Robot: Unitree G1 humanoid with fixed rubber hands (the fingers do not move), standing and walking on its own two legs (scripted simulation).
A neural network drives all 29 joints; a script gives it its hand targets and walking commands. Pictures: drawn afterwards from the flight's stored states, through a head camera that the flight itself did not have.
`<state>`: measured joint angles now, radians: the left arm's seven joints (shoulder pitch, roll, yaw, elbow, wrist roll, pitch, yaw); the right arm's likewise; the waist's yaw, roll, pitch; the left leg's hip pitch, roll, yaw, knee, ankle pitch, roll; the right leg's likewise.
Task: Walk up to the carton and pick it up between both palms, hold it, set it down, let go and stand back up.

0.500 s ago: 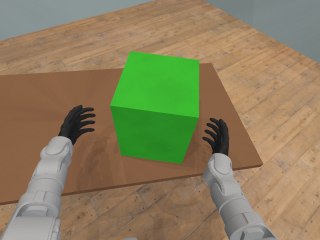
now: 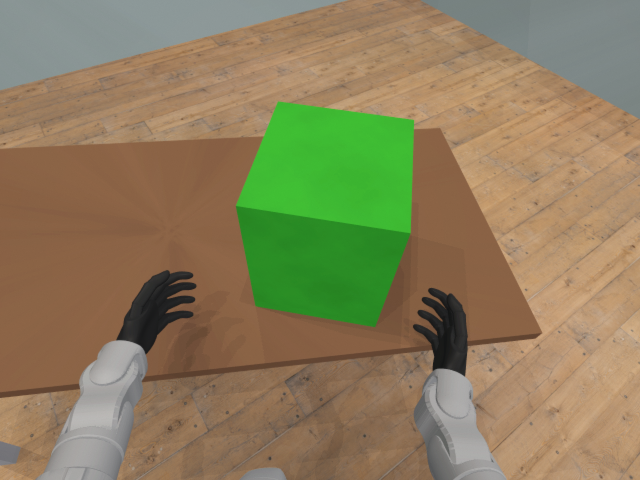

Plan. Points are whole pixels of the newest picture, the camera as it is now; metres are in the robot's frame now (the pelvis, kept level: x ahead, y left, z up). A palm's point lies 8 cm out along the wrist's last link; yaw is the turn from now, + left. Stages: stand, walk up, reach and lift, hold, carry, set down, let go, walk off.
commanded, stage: set down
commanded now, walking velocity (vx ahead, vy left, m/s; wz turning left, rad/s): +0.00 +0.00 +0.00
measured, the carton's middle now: (328, 219) +0.46 +0.01 +0.01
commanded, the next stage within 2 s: let go in 0.96 s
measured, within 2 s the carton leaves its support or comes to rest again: neither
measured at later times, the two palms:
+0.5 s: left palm (159, 372) +0.24 +0.23 -0.03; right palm (480, 386) +0.23 -0.18 -0.04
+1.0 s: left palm (175, 385) +0.22 +0.21 -0.04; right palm (502, 414) +0.20 -0.21 -0.06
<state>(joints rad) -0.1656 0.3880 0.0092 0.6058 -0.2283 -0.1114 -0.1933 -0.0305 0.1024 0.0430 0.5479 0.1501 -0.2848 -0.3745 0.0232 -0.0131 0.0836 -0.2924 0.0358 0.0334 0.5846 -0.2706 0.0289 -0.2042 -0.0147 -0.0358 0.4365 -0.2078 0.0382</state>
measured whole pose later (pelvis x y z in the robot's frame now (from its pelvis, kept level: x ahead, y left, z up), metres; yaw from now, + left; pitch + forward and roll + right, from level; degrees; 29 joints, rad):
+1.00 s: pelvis +0.03 -0.03 +0.01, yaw +0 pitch -5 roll -1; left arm 0.12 0.29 0.01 0.52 -0.10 -0.02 -0.12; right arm 0.21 -0.08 0.07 0.63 0.06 -0.26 -0.14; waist 0.02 0.01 0.10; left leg -0.08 0.04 0.02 0.40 -0.23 -0.02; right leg -0.04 0.00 -0.03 0.36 -0.23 0.00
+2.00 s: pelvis +0.00 -0.04 +0.00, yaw +2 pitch -3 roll +0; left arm 0.25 0.35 0.02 0.66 0.01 -0.03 0.00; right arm 0.27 -0.34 -0.05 0.88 -0.03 -0.01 0.05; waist -0.02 0.00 0.01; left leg -0.19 0.01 0.00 0.46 -0.21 -0.02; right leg -0.17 -0.03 -0.06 0.48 -0.25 0.00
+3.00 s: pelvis +0.00 -0.03 +0.01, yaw +4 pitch -3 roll +0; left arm 0.25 0.36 0.03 0.89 0.00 -0.03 0.01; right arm 0.18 -0.34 -0.02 0.99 -0.01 -0.02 0.02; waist 0.00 0.01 0.04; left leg -0.18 0.00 -0.04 0.40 -0.16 -0.01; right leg -0.13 -0.03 -0.06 0.39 -0.20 0.01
